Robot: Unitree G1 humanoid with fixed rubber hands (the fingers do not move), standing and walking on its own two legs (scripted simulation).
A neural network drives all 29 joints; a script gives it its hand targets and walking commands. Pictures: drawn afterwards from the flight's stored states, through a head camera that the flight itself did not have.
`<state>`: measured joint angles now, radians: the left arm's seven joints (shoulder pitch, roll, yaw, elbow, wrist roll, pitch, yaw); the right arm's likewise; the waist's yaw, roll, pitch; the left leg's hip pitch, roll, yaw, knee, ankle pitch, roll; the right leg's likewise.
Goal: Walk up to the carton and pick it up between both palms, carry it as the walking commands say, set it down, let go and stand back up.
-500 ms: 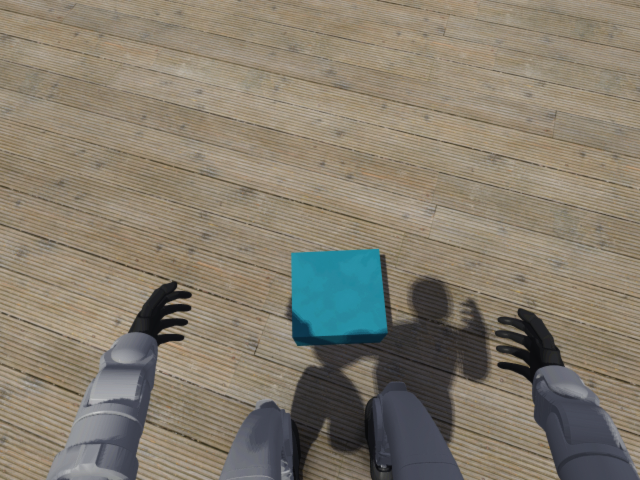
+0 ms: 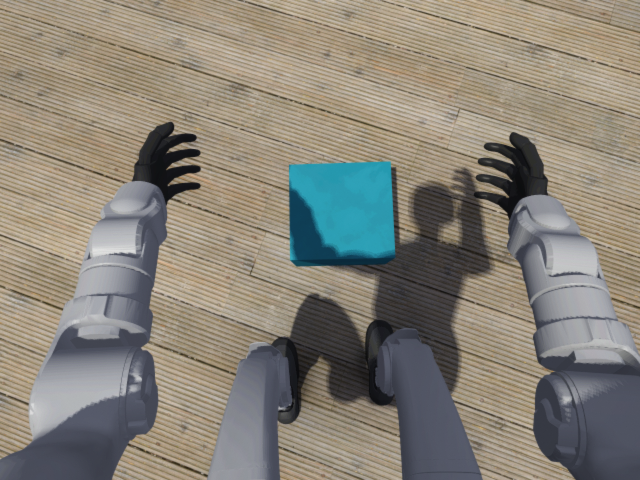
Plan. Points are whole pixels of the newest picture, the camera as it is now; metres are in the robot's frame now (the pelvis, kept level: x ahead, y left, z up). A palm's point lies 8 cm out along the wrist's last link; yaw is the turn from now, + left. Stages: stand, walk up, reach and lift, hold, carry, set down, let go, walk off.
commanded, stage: reach and lift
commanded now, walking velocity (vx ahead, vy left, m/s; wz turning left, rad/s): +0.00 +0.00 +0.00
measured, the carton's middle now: (340, 217) +0.51 -0.04 -0.58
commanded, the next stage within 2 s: none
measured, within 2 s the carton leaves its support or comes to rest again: neither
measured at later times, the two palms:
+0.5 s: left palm (190, 140) +0.55 +0.18 -0.15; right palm (491, 150) +0.51 -0.24 -0.16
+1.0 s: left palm (219, 173) +0.54 +0.17 -0.28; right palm (449, 175) +0.51 -0.22 -0.29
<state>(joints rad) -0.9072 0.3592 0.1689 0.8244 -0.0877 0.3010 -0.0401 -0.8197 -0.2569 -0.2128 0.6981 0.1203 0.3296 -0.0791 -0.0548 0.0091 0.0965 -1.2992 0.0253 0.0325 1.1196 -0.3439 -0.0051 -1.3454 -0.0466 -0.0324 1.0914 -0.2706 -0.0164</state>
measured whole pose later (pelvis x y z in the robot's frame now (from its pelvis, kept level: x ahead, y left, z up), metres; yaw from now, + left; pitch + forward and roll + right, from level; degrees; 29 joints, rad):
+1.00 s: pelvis -0.04 +0.01 -0.14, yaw -1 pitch +30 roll +1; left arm -1.47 0.43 0.13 0.83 -0.20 0.30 0.12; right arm -1.43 -0.43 -0.16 0.81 0.21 0.29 -0.12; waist -0.03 0.02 0.52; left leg -1.74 -0.02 -0.02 1.73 -0.51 -0.03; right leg -1.79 0.01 0.05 1.68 -0.40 0.03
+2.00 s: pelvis -0.01 +0.01 -0.31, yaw +0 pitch +32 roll +0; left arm -1.46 0.41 0.00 1.12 -0.23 0.08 0.09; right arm -1.49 -0.45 -0.10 1.24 0.31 0.05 -0.06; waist -0.03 -0.01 0.52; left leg -2.20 -0.05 -0.05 2.31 -0.67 -0.05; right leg -2.26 -0.01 0.03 2.25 -0.56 0.02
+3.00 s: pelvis -0.01 +0.00 -0.31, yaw +1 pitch +33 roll +0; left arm -1.58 0.32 -0.01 1.23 -0.21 0.04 0.11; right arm -1.56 -0.39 -0.01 1.31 0.37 -0.02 -0.12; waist -0.04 -0.02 0.52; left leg -2.21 -0.04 -0.05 2.28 -0.64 -0.06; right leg -2.27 -0.02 0.01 2.22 -0.53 0.00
